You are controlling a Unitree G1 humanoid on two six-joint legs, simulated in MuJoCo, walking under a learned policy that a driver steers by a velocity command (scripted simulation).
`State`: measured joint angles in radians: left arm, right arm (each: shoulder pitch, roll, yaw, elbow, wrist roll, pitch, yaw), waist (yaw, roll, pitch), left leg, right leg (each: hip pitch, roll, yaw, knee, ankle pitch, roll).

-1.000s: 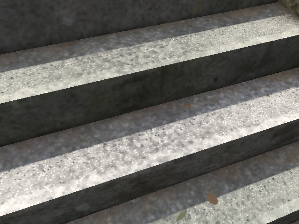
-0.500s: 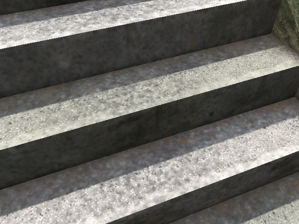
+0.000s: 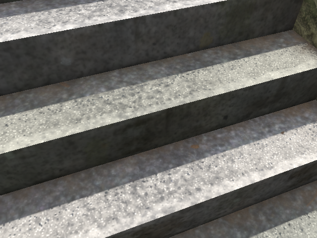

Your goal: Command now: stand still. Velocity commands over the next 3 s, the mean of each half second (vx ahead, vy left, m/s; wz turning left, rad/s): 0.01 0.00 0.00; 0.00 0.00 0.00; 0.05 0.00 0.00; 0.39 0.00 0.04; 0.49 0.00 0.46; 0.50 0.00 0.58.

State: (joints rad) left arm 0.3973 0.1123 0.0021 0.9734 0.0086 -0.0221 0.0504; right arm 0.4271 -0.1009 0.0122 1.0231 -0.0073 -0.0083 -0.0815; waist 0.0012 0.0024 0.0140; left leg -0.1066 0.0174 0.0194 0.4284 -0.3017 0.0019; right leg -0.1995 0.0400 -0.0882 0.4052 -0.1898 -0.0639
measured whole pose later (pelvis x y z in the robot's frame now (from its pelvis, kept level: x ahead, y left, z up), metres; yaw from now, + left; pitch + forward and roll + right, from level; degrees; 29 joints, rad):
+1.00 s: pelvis -0.01 +0.03 +0.00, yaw +0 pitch -1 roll +0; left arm 0.39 0.11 -0.02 1.03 0.00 -0.01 0.04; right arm 0.46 -0.08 0.02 1.00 -0.01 -0.03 -0.08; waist 0.01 -0.02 0.02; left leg -0.12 -0.04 0.04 0.40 -0.27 0.05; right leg -0.23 -0.02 -0.06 0.41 -0.17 -0.01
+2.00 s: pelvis +0.23 -0.13 +0.06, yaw -1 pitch +9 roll -2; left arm 0.02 0.11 -0.06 0.73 0.02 0.00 -0.09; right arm 0.31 -0.27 -0.07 1.00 -0.03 -0.10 0.18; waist 0.05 0.11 -0.02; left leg -0.55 0.01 -0.32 1.53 0.15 0.18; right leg -1.01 -0.06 -0.17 1.22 -0.40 -0.07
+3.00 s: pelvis +0.73 -0.17 +0.39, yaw +30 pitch +9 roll +0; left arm -0.20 0.12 -0.09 0.72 0.01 -0.05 -0.04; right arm 0.50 -0.16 -0.03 1.15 -0.04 -0.11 0.11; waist -0.05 0.07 -0.20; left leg -0.27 -0.02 -0.26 0.57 -0.17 0.05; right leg -1.12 -0.03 0.00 1.53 -0.58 -0.04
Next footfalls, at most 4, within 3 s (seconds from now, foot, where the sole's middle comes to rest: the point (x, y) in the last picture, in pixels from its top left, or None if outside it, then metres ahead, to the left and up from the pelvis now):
1.88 right None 0.40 -0.24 -0.59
2.58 left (182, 183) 0.57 -0.05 -0.40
2.96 right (227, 71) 0.92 -0.22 -0.21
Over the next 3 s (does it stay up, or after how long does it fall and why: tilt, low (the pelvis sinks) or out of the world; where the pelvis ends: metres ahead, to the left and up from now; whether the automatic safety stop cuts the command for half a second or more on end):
stays up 0.73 -0.17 0.39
